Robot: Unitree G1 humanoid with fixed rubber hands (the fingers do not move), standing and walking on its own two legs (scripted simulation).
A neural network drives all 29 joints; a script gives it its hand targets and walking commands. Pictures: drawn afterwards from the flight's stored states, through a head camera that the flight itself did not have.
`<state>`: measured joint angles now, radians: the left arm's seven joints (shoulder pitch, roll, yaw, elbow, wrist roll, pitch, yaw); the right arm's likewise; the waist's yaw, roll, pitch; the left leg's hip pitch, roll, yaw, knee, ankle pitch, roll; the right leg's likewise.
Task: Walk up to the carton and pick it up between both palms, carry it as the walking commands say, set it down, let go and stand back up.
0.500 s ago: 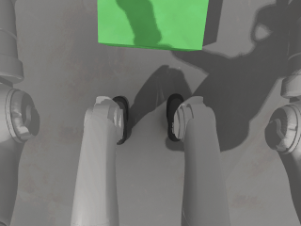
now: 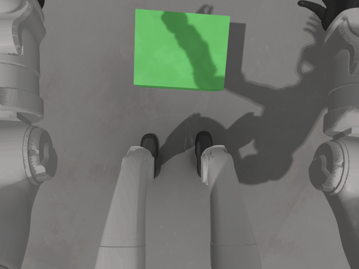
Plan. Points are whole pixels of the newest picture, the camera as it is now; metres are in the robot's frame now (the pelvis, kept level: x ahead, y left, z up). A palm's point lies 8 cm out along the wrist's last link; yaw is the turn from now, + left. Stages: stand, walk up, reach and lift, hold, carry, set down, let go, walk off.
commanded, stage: let go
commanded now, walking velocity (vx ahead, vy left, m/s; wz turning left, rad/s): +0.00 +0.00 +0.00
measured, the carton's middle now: (180, 56) +0.54 -0.02 -0.56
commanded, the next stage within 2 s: stand in 1.38 s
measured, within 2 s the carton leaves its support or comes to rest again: neither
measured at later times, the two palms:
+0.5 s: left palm out of the picture +0.47 +0.23 -0.04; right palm out of the picture +0.46 -0.25 -0.04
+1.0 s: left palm out of the picture +0.29 +0.23 +0.05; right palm out of the picture +0.29 -0.23 +0.05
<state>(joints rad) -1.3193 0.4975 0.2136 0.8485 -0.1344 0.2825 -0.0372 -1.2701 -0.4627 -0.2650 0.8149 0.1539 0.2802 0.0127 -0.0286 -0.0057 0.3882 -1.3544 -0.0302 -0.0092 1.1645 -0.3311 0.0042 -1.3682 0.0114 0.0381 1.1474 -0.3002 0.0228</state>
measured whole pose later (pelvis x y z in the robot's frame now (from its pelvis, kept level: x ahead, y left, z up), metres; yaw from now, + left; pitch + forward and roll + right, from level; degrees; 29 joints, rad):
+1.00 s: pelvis +0.12 +0.00 +0.13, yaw +0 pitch +3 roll +0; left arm 0.20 0.21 0.06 0.45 0.00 0.04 -0.07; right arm 0.20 -0.20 -0.06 0.45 -0.01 0.04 0.08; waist -0.01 0.00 0.05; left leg -0.23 -0.03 -0.03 0.43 -0.26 0.01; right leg -0.25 0.00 0.05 0.43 -0.24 0.02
